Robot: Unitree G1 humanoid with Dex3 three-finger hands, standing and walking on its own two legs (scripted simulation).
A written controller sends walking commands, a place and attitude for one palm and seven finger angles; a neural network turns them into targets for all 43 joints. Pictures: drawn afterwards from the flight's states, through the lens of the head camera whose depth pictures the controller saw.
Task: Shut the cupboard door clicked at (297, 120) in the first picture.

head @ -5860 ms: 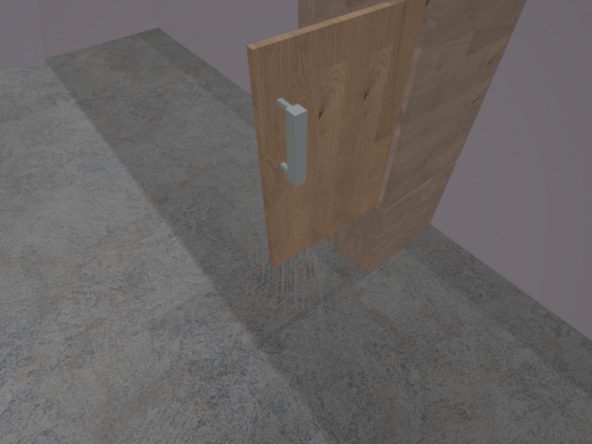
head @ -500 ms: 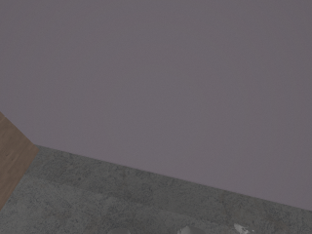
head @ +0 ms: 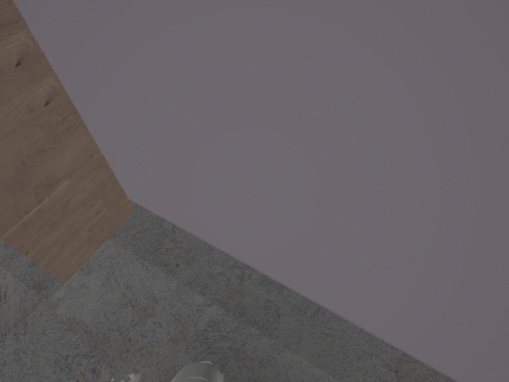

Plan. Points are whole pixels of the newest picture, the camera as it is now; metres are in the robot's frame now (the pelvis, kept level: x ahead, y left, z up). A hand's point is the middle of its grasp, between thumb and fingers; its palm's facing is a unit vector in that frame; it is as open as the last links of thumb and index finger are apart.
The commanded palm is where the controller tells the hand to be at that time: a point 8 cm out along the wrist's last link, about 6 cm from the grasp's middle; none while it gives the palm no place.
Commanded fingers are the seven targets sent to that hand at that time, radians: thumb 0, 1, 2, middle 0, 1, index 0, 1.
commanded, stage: turn to face it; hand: left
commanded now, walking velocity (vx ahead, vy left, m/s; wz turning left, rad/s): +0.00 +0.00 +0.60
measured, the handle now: out of the picture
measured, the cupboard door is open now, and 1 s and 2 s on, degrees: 88 88 88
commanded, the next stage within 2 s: take the last steps up to it in 1.56 s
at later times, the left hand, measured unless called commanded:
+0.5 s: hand out of the picture +0.06 +0.22 -0.15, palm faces +0.28 -0.91 -0.30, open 7.3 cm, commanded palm none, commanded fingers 0.00 0.90 0.90 -0.20 -0.30 -0.20 -0.30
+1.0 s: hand out of the picture -0.05 +0.22 -0.17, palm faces +0.58 -0.77 -0.27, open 7.4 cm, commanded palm none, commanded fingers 0.00 0.90 0.90 -0.20 -0.30 -0.20 -0.30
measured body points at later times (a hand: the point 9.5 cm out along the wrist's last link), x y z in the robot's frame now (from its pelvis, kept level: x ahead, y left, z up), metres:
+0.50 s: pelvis +0.01 -0.02 -0.01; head +0.06 -0.02 +0.44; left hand +0.04 +0.26 -0.13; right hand +0.14 -0.25 -0.16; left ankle +0.00 +0.11 -0.72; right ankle +0.03 -0.14 -0.74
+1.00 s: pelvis +0.02 +0.00 +0.00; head +0.06 +0.04 +0.44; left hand -0.08 +0.26 -0.15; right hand +0.25 -0.16 -0.13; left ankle -0.03 +0.10 -0.74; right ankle +0.08 -0.14 -0.67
